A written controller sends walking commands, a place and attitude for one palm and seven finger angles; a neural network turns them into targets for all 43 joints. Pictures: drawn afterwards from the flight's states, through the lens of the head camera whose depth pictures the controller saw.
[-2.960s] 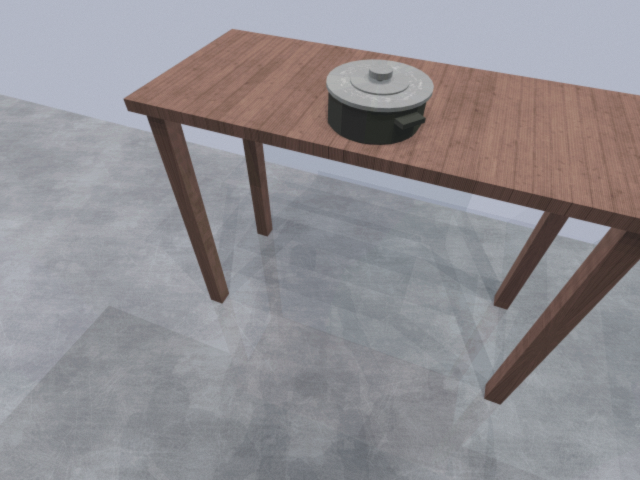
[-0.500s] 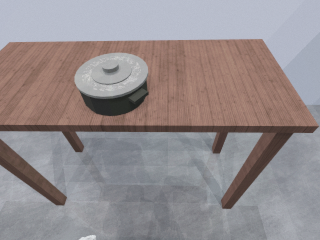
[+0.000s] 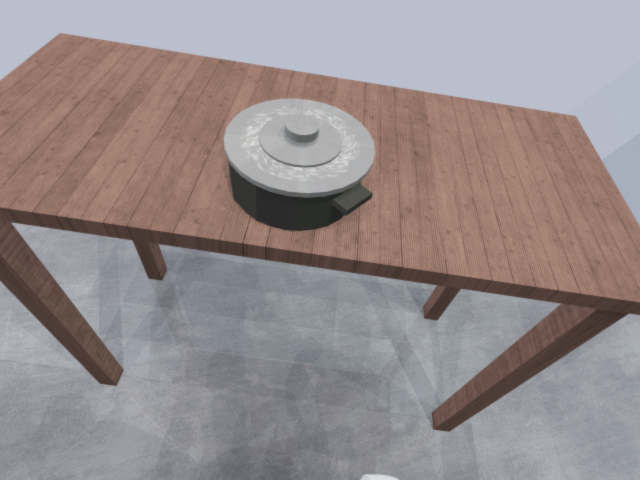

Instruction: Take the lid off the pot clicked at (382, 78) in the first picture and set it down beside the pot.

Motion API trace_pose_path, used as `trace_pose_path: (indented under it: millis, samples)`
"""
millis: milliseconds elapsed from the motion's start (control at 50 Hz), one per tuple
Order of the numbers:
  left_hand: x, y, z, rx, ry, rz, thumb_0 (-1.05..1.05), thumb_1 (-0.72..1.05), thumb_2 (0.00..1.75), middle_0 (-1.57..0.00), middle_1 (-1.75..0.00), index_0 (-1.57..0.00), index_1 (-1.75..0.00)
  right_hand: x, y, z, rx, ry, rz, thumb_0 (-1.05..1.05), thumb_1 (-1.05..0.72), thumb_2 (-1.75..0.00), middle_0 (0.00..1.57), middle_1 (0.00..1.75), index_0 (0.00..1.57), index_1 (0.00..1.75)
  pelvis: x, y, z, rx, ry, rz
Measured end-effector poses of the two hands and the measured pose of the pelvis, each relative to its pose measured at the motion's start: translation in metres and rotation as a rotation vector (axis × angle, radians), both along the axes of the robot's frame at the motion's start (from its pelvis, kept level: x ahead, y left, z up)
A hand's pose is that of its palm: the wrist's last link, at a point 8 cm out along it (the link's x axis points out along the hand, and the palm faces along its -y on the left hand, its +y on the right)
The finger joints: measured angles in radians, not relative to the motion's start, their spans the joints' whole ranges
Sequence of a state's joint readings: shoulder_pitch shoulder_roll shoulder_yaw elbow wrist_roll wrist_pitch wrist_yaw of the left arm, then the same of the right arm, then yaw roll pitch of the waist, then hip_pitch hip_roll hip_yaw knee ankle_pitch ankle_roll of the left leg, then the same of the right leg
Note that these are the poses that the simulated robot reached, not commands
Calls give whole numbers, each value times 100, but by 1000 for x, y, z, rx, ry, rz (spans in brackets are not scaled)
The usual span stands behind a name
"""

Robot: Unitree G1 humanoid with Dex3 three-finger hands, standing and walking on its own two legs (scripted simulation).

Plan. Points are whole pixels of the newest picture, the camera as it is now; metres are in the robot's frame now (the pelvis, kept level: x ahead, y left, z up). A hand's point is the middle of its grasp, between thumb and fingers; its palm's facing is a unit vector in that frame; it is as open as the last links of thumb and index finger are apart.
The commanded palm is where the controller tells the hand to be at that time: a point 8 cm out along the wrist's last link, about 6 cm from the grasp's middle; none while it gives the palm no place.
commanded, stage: come to a stop and stand still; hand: left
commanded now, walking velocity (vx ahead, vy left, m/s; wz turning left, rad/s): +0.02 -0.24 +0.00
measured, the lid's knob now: (302, 128) +0.52 +0.08 +0.16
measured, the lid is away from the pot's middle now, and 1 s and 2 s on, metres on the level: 0.00 0.00 0.00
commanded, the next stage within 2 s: look again from close up in 1.14 s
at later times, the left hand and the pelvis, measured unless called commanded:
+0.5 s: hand out of the picture -0.06 +0.13 -0.16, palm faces +0.04 -0.98 -0.22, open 7.4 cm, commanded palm none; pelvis -0.06 -0.05 +0.01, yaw -1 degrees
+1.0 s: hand out of the picture -0.10 +0.10 -0.17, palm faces +0.07 -0.98 -0.16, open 7.3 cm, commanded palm none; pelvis -0.08 -0.06 +0.01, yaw +0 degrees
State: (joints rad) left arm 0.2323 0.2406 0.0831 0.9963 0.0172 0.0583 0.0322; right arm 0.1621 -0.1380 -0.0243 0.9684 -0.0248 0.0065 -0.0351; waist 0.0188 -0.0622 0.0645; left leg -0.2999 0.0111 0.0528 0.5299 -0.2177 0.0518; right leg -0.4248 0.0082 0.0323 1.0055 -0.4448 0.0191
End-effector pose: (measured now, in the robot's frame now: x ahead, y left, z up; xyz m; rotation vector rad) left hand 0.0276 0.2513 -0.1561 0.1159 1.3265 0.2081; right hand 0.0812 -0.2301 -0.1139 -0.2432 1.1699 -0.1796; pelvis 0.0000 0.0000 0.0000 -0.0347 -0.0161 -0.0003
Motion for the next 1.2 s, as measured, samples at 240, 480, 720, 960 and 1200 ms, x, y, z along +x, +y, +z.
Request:
trace_pose_path:
  millis: [240,480,720,960,1200]
  samples:
    - [-49,-2,12,-22,92,-39,1,91,90,-20,-30,-20,-30,-72,-5,7,4,60,-96,-1,-92,-90,21,30,20,30,-26,0,12,-10,23,-28]
    - [-92,-64,23,14,75,-35,1,91,90,-20,-30,-20,-30,-175,-42,-29,108,268,-173,0,-91,-90,20,30,20,30,-57,-43,6,48,7,-17]
    - [-109,-101,8,-51,83,-2,2,93,90,-20,-30,-21,-30,-173,-32,-32,131,264,-124,0,-91,-90,20,30,20,30,-67,-59,1,32,-2,2]
    - [-130,-104,13,-50,100,3,1,91,90,-20,-30,-20,-30,-166,-42,-31,114,225,-94,1,-93,-90,20,30,20,30,-79,-60,5,39,-15,-2]
    - [-135,-99,14,-46,122,2,1,91,90,-20,-30,-20,-30,-179,-32,-30,132,262,-99,0,-92,-90,20,30,20,30,-78,-58,5,39,-2,-6]
